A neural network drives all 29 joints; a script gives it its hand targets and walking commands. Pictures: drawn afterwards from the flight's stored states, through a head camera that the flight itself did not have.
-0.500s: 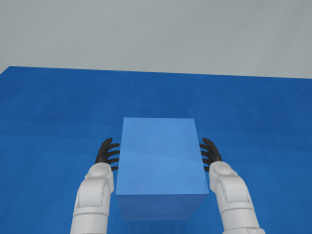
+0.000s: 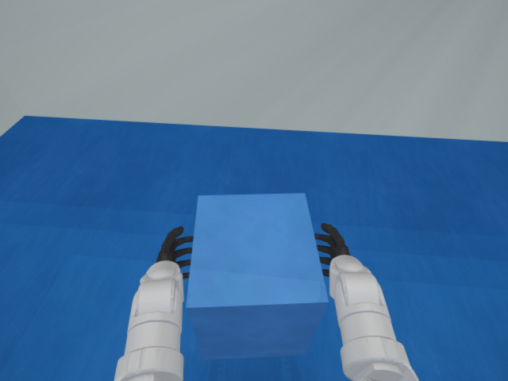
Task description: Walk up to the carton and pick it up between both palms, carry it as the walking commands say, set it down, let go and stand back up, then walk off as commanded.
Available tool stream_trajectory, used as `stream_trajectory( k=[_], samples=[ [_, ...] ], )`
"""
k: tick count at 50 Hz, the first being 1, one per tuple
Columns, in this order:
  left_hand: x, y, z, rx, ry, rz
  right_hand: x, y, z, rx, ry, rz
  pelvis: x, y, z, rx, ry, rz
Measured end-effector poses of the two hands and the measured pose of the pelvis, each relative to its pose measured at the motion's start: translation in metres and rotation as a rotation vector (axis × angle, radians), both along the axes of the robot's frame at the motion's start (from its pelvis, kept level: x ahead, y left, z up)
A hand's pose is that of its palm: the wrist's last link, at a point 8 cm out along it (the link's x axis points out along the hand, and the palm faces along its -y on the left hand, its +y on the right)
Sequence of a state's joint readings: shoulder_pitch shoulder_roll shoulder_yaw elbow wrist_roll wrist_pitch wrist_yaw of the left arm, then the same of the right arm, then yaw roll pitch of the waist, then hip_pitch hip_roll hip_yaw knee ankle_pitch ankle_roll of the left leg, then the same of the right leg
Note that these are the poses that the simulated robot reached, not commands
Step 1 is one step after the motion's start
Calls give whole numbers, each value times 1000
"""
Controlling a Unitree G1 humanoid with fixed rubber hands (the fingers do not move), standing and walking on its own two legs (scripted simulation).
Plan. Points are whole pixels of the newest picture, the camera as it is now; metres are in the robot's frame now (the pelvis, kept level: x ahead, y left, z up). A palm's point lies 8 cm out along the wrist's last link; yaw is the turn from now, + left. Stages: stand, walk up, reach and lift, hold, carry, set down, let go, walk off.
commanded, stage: set down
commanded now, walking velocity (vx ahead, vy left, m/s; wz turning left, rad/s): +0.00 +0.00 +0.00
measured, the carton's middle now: (253, 278) +0.33 +0.01 -0.06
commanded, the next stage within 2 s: none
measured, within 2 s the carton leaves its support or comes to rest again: neither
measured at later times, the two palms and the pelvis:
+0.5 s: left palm (173, 286) +0.32 +0.17 -0.07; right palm (322, 281) +0.32 -0.12 -0.07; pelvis -0.02 +0.00 -0.03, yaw +0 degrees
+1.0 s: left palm (185, 291) +0.35 +0.16 -0.16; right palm (316, 288) +0.35 -0.13 -0.16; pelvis -0.03 +0.01 -0.10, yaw -1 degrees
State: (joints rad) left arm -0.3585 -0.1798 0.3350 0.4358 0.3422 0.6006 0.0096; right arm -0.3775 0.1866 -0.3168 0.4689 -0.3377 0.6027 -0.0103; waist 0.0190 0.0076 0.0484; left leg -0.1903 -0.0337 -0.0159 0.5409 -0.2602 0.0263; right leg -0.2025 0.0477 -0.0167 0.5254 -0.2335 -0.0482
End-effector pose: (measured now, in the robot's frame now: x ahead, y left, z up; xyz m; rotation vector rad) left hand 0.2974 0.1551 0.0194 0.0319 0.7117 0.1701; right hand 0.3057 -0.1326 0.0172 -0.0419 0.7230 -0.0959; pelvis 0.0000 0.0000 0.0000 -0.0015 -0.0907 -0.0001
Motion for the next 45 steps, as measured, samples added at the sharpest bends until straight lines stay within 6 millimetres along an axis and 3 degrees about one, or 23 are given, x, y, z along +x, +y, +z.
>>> stream_trajectory(
  k=[20, 45],
  samples=[
    [11, 11, -73, -33, -15, 40, 17, 11, -69, 10, -14, 1, -18, -5, -23, -2, 241, 6],
    [46, 7, -160, -53, -42, 29, 42, 7, -161, 37, -42, -45, -31, 14, -89, 9, 573, -12]
  ],
)
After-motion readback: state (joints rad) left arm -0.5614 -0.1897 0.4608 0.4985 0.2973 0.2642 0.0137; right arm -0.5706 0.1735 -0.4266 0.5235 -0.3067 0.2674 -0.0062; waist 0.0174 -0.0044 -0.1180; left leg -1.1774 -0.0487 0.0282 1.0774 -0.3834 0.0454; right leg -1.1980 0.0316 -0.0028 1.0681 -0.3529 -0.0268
